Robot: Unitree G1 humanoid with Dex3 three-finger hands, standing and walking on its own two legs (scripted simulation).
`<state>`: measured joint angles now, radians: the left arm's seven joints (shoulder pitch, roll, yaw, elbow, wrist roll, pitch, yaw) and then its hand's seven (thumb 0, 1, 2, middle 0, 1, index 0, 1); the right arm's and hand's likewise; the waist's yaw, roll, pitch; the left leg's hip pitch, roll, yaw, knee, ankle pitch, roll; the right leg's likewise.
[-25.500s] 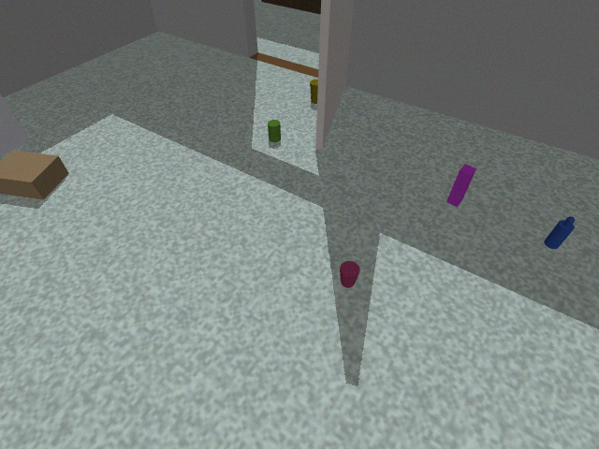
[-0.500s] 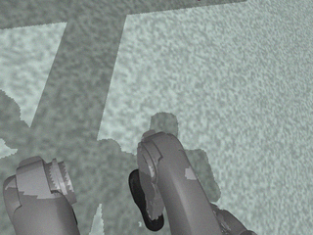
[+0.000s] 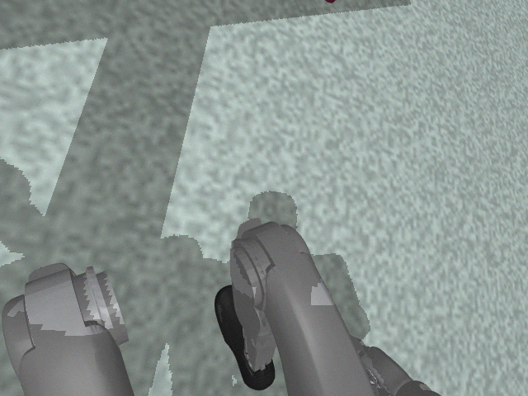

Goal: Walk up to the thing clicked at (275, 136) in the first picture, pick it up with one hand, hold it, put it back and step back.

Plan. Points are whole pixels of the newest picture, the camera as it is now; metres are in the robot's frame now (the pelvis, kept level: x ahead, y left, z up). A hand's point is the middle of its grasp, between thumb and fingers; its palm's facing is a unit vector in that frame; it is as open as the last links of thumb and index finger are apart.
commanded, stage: close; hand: left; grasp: from above
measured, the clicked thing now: out of the picture +0.43 +0.38 -0.24
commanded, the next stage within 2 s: settle in 0.04 s
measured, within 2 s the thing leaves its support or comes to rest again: leaves its support in 0.56 s
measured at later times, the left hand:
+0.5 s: hand out of the picture +0.42 +0.37 -0.20, palm faces -0.38 -0.15 -0.91, open 9.2 cm
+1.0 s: hand out of the picture +0.41 +0.37 -0.11, palm faces -0.45 -0.15 -0.88, open 8.7 cm
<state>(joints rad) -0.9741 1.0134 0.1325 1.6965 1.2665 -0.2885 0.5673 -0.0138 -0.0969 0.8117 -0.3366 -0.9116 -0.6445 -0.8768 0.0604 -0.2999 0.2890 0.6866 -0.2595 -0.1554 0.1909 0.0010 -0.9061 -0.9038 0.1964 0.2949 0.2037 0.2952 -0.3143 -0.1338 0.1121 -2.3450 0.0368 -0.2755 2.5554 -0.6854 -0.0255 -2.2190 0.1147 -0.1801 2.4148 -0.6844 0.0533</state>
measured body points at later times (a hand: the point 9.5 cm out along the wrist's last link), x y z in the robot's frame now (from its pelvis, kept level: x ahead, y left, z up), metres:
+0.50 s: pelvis +0.00 +0.00 +0.00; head +0.24 +0.13 +0.36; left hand +0.43 +0.37 -0.15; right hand +0.09 -0.25 -0.07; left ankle +0.07 +0.14 -0.26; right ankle +0.11 -0.11 -0.26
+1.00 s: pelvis +0.00 +0.00 +0.04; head +0.23 +0.10 +0.42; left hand +0.43 +0.38 -0.06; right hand +0.12 -0.26 -0.06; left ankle +0.07 +0.14 -0.26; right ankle +0.11 -0.11 -0.26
